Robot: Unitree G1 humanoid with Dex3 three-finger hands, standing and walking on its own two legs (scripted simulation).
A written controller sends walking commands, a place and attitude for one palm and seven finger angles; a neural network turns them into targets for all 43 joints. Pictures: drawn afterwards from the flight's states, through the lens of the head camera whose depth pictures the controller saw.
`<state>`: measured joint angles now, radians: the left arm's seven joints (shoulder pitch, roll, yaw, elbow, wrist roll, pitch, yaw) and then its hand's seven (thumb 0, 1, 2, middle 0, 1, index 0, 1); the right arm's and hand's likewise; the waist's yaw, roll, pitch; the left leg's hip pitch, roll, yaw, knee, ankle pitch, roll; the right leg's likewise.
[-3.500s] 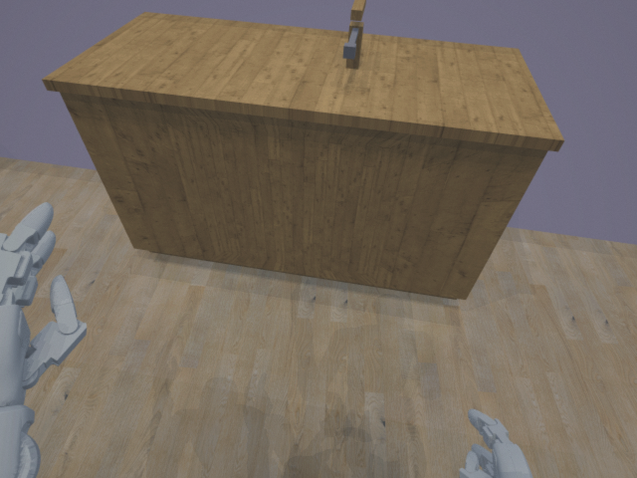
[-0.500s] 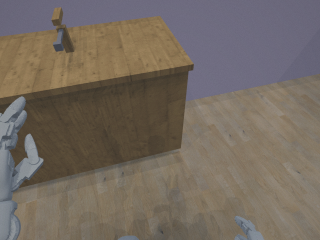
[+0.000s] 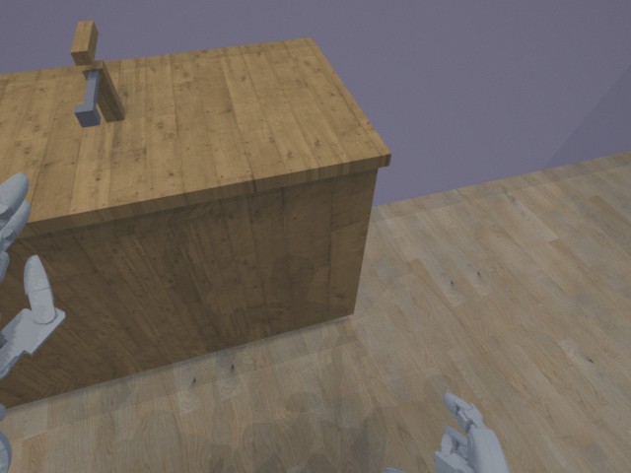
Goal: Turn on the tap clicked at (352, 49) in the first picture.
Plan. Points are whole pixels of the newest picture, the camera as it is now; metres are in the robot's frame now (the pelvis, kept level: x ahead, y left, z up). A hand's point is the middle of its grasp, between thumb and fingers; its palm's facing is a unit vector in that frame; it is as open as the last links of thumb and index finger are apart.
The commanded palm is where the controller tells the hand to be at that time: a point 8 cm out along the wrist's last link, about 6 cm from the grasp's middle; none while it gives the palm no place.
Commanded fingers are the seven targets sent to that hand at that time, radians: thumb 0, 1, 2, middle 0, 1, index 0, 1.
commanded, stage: take the last steps up to it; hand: left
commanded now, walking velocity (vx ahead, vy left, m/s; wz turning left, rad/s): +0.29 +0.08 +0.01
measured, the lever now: (88, 115) +0.62 +0.42 +0.11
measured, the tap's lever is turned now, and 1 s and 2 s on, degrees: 0 0 0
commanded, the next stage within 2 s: come to a stop and stand still in 0.66 s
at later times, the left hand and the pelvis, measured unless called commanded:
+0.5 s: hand (100, 212) +0.33 +0.25 +0.18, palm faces +0.45 -0.80 -0.39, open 7.4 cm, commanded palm +0.28 +0.29 +0.18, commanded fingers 0.00 0.90 0.90 -0.20 -0.30 -0.20 -0.30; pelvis +0.12 +0.00 -0.01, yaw +1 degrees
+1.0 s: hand (143, 175) +0.42 +0.24 +0.16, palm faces +0.39 -0.81 -0.44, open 7.4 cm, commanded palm +0.36 +0.28 +0.18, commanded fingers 0.00 0.90 0.90 -0.20 -0.30 -0.20 -0.30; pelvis +0.20 +0.00 -0.01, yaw +0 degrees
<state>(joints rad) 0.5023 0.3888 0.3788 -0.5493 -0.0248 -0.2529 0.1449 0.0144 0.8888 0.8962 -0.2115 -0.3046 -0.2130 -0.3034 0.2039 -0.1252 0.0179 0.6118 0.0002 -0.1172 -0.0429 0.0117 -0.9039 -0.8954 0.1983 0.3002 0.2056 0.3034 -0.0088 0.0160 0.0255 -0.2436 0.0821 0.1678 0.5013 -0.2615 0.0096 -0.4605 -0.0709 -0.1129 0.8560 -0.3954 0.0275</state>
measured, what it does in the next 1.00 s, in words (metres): walks ahead: right foot, then left foot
